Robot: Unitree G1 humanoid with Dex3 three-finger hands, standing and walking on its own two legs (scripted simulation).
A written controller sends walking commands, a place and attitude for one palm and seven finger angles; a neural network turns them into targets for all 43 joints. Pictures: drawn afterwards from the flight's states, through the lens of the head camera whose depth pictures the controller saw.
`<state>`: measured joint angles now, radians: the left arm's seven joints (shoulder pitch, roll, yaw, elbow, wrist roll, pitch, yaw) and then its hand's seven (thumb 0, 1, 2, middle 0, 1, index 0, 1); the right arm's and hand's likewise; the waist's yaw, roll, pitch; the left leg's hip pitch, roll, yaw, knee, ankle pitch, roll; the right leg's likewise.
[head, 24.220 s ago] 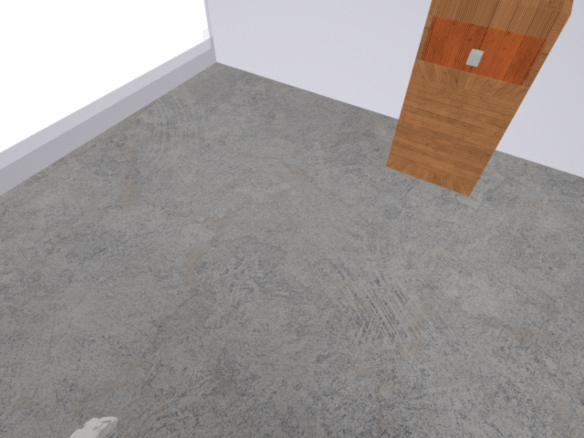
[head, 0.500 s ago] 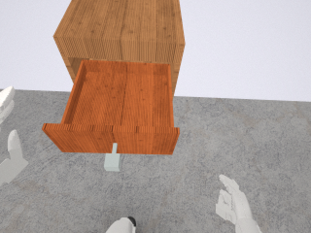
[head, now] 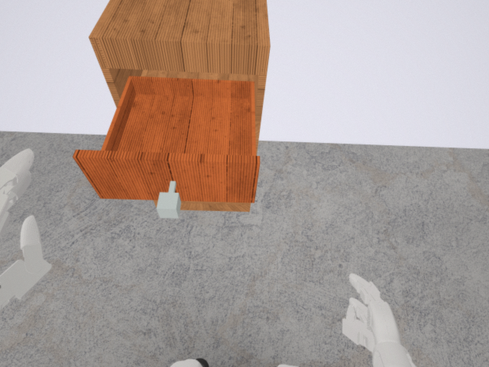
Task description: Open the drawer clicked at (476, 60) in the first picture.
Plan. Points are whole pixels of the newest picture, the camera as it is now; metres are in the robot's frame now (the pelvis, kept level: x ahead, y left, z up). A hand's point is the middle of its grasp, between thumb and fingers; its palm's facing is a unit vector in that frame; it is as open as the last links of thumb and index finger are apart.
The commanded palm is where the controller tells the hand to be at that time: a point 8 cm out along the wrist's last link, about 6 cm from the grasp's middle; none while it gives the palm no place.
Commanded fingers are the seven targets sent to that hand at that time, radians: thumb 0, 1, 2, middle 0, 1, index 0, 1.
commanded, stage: stop stepping back and stand still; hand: left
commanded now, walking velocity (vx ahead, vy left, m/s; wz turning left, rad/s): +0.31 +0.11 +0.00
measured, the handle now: (170, 197) +0.45 +0.19 -0.10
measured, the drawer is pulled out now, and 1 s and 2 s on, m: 0.30 0.30 0.30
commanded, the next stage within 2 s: let the arm hang, fingers relaxed in 0.62 s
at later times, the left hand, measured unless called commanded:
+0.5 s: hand out of the picture +0.10 +0.21 +0.17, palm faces +0.37 -0.78 -0.51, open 7.4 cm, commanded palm +0.04 +0.25 +0.18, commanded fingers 0.00 0.90 0.90 -0.20 -0.30 -0.20 -0.30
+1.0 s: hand out of the picture +0.00 +0.15 -0.17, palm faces +0.09 -0.98 -0.16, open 7.3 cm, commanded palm none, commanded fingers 0.00 0.90 0.90 -0.20 -0.30 -0.20 -0.30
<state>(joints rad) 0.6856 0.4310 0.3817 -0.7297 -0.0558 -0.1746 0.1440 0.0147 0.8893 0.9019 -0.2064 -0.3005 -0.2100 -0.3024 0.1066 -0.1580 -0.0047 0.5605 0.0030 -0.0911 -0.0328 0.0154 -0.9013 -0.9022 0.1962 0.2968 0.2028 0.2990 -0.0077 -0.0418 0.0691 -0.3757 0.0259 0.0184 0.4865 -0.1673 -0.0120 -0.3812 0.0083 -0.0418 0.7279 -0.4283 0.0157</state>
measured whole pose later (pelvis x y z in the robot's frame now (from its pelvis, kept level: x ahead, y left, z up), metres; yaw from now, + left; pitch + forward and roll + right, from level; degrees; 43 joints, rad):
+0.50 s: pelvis -0.07 -0.03 +0.00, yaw +3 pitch +0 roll +1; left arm 0.69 0.42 0.36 -0.59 -0.03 -0.21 0.16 0.01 0.89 0.90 -0.21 -0.30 -0.21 -0.30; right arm 0.27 -0.25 -0.03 0.59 0.02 -0.11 -0.06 0.02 -0.90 -0.90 0.19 0.30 0.20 0.30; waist -0.04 0.00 0.00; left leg -0.21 0.02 0.03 0.51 -0.30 0.00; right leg -0.31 0.00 -0.11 0.53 -0.22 -0.05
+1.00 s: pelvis -0.07 -0.02 +0.00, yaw +3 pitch -1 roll +0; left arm 0.26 0.14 0.03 0.81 0.01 0.08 0.03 0.00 0.93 0.90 -0.20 -0.30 -0.20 -0.30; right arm 0.23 -0.17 0.01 0.89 -0.03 0.01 -0.01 0.01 -0.90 -0.90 0.20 0.30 0.20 0.30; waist -0.02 -0.03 0.07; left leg -0.20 0.00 0.00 0.56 -0.34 0.00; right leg -0.29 0.00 -0.09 0.57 -0.26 -0.05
